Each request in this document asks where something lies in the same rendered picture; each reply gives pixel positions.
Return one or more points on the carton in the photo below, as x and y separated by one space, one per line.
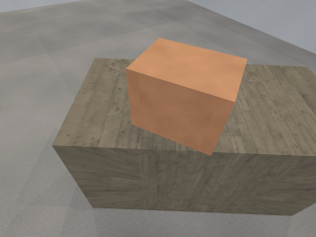
183 92

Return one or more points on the pedestal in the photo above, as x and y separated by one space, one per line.
264 161

